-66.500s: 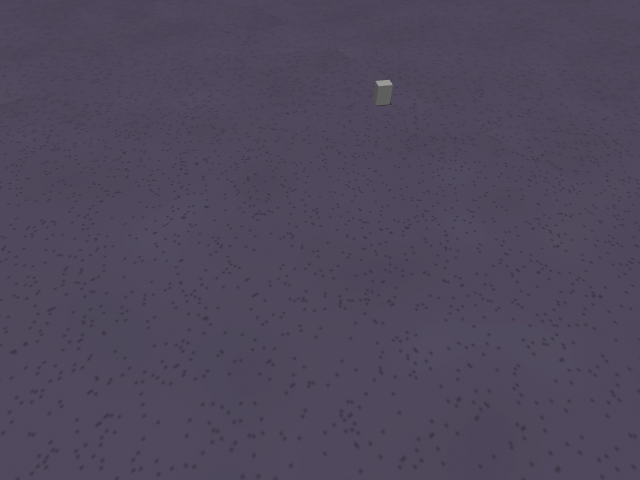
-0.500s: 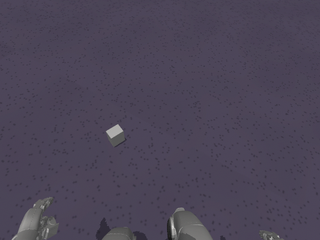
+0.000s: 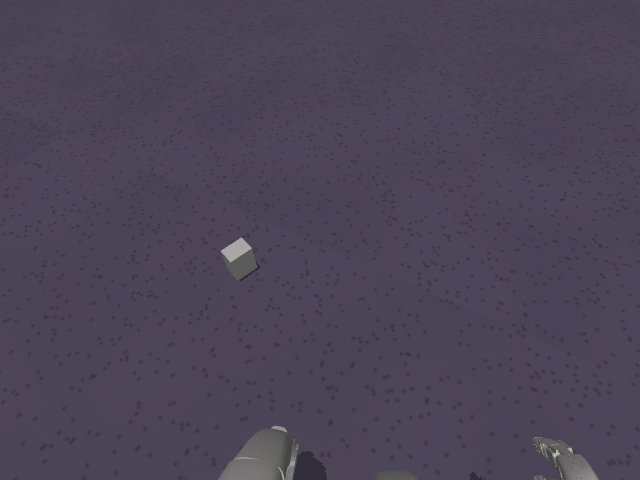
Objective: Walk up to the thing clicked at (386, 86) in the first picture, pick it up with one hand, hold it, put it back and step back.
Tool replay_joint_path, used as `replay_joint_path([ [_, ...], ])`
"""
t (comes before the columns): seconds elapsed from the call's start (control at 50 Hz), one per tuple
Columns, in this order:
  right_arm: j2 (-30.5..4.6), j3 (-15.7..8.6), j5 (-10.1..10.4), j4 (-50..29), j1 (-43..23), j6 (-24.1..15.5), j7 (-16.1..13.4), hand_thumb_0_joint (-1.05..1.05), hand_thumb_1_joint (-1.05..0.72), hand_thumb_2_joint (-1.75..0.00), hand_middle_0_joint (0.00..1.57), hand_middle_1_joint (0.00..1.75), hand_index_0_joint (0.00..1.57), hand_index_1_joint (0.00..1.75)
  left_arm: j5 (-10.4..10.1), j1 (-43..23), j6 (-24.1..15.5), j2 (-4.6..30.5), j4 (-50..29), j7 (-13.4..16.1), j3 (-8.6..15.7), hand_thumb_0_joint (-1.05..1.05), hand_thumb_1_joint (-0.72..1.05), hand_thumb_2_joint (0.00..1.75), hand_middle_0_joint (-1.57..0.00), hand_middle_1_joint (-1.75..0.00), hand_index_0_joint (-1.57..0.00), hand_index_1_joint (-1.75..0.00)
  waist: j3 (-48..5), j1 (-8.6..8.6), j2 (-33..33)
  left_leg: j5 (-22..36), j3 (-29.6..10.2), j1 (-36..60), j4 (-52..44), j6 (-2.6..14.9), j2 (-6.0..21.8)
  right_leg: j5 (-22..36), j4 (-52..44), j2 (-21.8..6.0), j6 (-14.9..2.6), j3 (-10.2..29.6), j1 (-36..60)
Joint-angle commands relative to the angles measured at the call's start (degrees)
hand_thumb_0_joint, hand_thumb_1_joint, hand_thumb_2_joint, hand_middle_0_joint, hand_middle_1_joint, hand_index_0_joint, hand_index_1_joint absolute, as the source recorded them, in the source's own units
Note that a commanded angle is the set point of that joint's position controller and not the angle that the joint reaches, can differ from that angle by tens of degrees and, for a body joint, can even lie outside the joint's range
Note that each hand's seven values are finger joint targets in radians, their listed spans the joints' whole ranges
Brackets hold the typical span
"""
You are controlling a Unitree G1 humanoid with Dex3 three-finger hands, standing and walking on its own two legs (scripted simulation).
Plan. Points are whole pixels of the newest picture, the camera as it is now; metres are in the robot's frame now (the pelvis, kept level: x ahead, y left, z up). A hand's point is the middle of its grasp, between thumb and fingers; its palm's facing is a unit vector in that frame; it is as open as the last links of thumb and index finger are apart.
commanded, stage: step back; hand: left
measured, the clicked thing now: (239, 259) +0.85 +0.33 -0.70
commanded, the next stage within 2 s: stand in 1.44 s
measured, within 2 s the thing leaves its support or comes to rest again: neither
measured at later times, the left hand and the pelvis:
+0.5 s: hand out of the picture -0.10 +0.25 -0.16, palm faces +0.03 -0.93 -0.36, open 7.4 cm; pelvis -0.16 -0.03 -0.01, yaw +2 degrees
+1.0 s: hand out of the picture -0.11 +0.27 -0.14, palm faces +0.03 -0.92 -0.39, open 7.4 cm; pelvis -0.17 -0.02 +0.00, yaw +3 degrees
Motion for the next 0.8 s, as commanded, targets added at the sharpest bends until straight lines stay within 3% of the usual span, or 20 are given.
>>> replay_joint_path([
  [0.0,-9.4,-2.3,0.0,-2.7,3.7,-1.9,-1.5,0.00,-0.90,-0.90,0.20,0.30,0.20,0.30,0.1,-7.2,-2.3,15.1,-8.1,1.6,4.9,0.00,0.90,0.90,-0.20,-0.30,-0.20,-0.30,-4.1,-1.73,-10.0,0.1,-0.7,2.4,5.4,-0.61,-1.9,16.8,-12.3,-9.8,-8.89,7.2,-3.7],
  [0.1,-7.8,-1.8,-0.8,-4.2,4.1,-3.2,-1.6,0.00,-0.90,-0.90,0.20,0.30,0.20,0.30,0.2,-3.2,-1.1,14.2,-8.6,2.4,4.3,0.00,0.90,0.90,-0.20,-0.30,-0.20,-0.30,-9.7,0.58,-13.0,-1.8,5.3,3.1,-22.0,-0.58,3.4,29.2,-5.2,-12.4,-9.20,7.0,14.1],
  [0.16,-8.5,-2.8,-1.3,-1.4,9.8,-3.3,-1.3,0.00,-0.90,-0.90,0.20,0.30,0.20,0.30,-1.0,-4.1,0.1,14.8,-9.0,2.0,3.3,0.00,0.90,0.90,-0.20,-0.30,-0.20,-0.30,-12.1,-1.77,-11.4,14.6,7.7,15.7,-40.8,0.94,3.1,23.9,0.7,-10.5,-6.15,6.3,7.4],
  [0.18,-11.2,-3.8,-2.1,-1.8,8.5,-3.3,-1.1,0.00,-0.90,-0.90,0.20,0.30,0.20,0.30,-0.9,-2.5,0.4,12.7,-9.4,1.8,2.3,0.00,0.90,0.90,-0.20,-0.30,-0.20,-0.30,-12.5,-0.93,-5.1,17.9,-1.6,20.8,-41.4,2.65,8.8,14.2,4.1,-7.9,-3.75,5.4,-1.3],
  [0.2,-16.2,-4.8,-2.8,-2.6,6.7,-3.0,-0.9,0.00,-0.90,-0.90,0.20,0.30,0.20,0.30,-1.4,-2.8,0.2,10.6,-9.5,1.7,1.9,0.00,0.90,0.90,-0.20,-0.30,-0.20,-0.30,-12.1,-0.73,9.5,28.4,-17.7,23.4,-41.7,8.36,21.2,-5.5,15.3,0.8,-0.57,-1.8,-12.7],
  [0.22,-20.6,-5.4,-2.4,-4.1,5.1,-2.9,-0.4,0.00,-0.90,-0.90,0.20,0.30,0.20,0.30,-1.5,-8.1,0.1,13.0,-10.4,2.6,3.0,0.00,0.90,0.90,-0.20,-0.30,-0.20,-0.30,-11.0,-4.33,12.5,32.3,-23.6,14.3,-42.9,16.68,28.8,-19.6,24.9,3.5,0.45,0.6,-11.0],
  [0.24,-20.5,-5.7,-2.3,-4.4,2.0,-3.4,-0.9,0.00,-0.90,-0.90,0.20,0.30,0.20,0.30,-0.9,-9.7,0.2,14.3,-10.0,2.8,3.3,0.00,0.90,0.90,-0.20,-0.30,-0.20,-0.30,-8.7,-4.14,12.7,30.2,-26.4,7.8,-44.7,19.12,31.2,-18.8,32.3,2.0,0.38,5.4,-7.8],
  [0.28,-14.2,-3.5,-2.6,-4.7,-0.8,-3.8,-1.3,0.00,-0.90,-0.90,0.20,0.30,0.20,0.30,-1.9,-6.1,0.2,13.6,-7.1,1.9,3.4,0.00,0.90,0.90,-0.20,-0.30,-0.20,-0.30,-9.0,-1.09,5.3,40.0,-9.3,11.1,-38.4,14.35,20.8,-13.1,36.8,5.2,0.00,7.4,-8.6],
  [0.3,-12.5,-3.0,-2.3,-4.8,-1.6,-3.8,-1.5,0.00,-0.90,-0.90,0.20,0.30,0.20,0.30,-2.1,-3.2,0.0,13.2,-6.4,1.7,3.3,0.00,0.90,0.90,-0.20,-0.30,-0.20,-0.30,-9.1,0.53,4.7,38.3,-5.1,13.3,-37.1,12.09,18.3,-10.2,35.8,5.7,-0.29,7.0,-10.6],
  [0.4,-11.4,-3.5,-2.1,-3.2,2.2,-3.9,-0.4,0.00,-0.90,-0.90,0.20,0.30,0.20,0.30,-1.1,-4.5,-2.7,11.7,-4.8,0.4,2.3,0.00,0.90,0.90,-0.20,-0.30,-0.20,-0.30,-9.0,-4.13,8.7,3.8,-5.0,21.9,-39.2,11.36,15.6,-11.0,4.8,1.4,1.56,-0.1,-7.5],
  [0.46,-13.0,-3.9,-2.2,-3.1,0.3,-2.4,0.4,0.00,-0.90,-0.90,0.20,0.30,0.20,0.30,-0.8,2.7,-4.6,11.0,0.1,1.0,2.5,0.00,0.90,0.90,-0.20,-0.30,-0.20,-0.30,-9.4,-0.90,9.9,2.5,-2.4,15.8,-33.9,9.91,15.6,-2.9,-18.7,2.3,-0.15,-4.2,6.2],
  [0.48,-10.4,-3.4,-2.0,-2.5,2.2,-2.2,0.4,0.00,-0.90,-0.90,0.20,0.30,0.20,0.30,-0.1,4.0,-5.3,13.2,1.7,1.3,3.5,0.00,0.90,0.90,-0.20,-0.30,-0.20,-0.30,-9.3,-1.02,4.3,3.7,-0.8,9.8,-26.8,7.21,12.9,-0.7,-21.2,1.3,-1.16,1.4,12.6],
  [0.52,-6.0,-1.8,-1.8,-3.6,2.3,-2.5,0.5,0.00,-0.90,-0.90,0.20,0.30,0.20,0.30,1.0,-1.8,-6.0,18.8,-0.9,1.6,4.6,0.00,0.90,0.90,-0.20,-0.30,-0.20,-0.30,-4.1,-1.94,-8.3,-4.0,3.7,-7.3,-14.9,0.36,3.6,-19.0,-24.2,-14.9,-6.94,27.6,9.5],
  [0.54,-9.6,-3.0,-2.0,-2.7,-1.3,-2.7,-0.1,0.00,-0.90,-0.90,0.20,0.30,0.20,0.30,1.0,-4.8,-5.9,22.4,-1.6,1.8,5.1,0.00,0.90,0.90,-0.20,-0.30,-0.20,-0.30,0.1,0.59,-9.2,-4.3,-1.2,1.2,-11.8,-0.34,7.2,-26.1,-25.2,-22.3,-13.05,32.7,-7.4],
  [0.56,-11.2,-3.7,-1.4,-1.6,0.0,-3.0,0.4,0.00,-0.90,-0.90,0.20,0.30,0.20,0.30,0.4,-9.0,-6.1,20.1,-2.2,1.6,4.5,0.00,0.90,0.90,-0.20,-0.30,-0.20,-0.30,2.8,-2.10,-7.4,-0.9,-2.0,6.7,-10.2,-0.32,8.7,-27.7,-24.9,-20.6,-12.47,28.2,-12.8],
  [0.6,-9.9,-3.1,-0.8,-0.3,-0.6,-3.9,1.3,0.00,-0.90,-0.90,0.20,0.30,0.20,0.30,0.0,-7.9,-6.7,15.7,-1.3,1.3,3.3,0.00,0.90,0.90,-0.20,-0.30,-0.20,-0.30,1.2,-2.36,-5.9,4.1,0.8,4.4,-15.7,0.08,5.9,-15.1,-22.1,-12.2,-8.19,15.3,-3.1],
  [0.66,-9.1,-2.8,-1.4,0.0,-0.4,-4.4,1.9,0.00,-0.90,-0.90,0.20,0.30,0.20,0.30,0.0,-4.1,-6.6,17.4,0.6,0.8,3.6,0.00,0.90,0.90,-0.20,-0.30,-0.20,-0.30,0.0,-0.68,-9.9,4.0,3.7,7.8,-20.5,-0.12,6.1,-17.6,-21.7,-12.0,-8.28,14.0,-3.5],
  [0.74,-8.4,-3.3,-1.5,2.5,3.5,-5.8,1.8,0.00,-0.90,-0.90,0.20,0.30,0.20,0.30,-0.3,-4.8,-5.3,15.7,0.4,0.3,2.4,0.00,0.90,0.90,-0.20,-0.30,-0.20,-0.30,-2.1,-2.43,-9.6,6.0,7.6,18.7,-36.3,0.77,3.2,-10.9,-14.5,-9.2,-6.27,7.5,-4.1],
  [0.76,-9.1,-3.7,-1.6,2.8,4.5,-6.3,1.5,0.00,-0.90,-0.90,0.20,0.30,0.20,0.30,-0.3,-3.1,-5.2,13.8,0.4,0.2,1.4,0.00,0.90,0.90,-0.20,-0.30,-0.20,-0.30,-4.1,-2.71,-6.2,7.1,4.3,24.3,-39.0,1.30,4.8,-6.1,-9.2,-7.8,-5.08,5.4,-6.3],
  [0.78,-11.7,-4.5,-2.1,3.1,6.4,-6.7,1.1,0.00,-0.90,-0.90,0.20,0.30,0.20,0.30,-0.7,-2.2,-5.2,11.2,0.1,0.1,0.5,0.00,0.90,0.90,-0.20,-0.30,-0.20,-0.30,-7.2,-3.52,1.7,2.9,-8.2,30.3,-43.2,3.96,12.8,-4.0,-0.2,-4.0,-2.82,1.6,-12.1],
])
